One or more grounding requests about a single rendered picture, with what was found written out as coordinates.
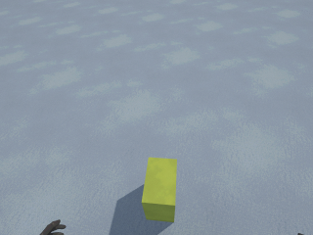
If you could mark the robot left hand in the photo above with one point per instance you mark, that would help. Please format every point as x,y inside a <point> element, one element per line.
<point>54,225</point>

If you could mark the carton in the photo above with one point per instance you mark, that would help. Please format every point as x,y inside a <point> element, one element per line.
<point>159,193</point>

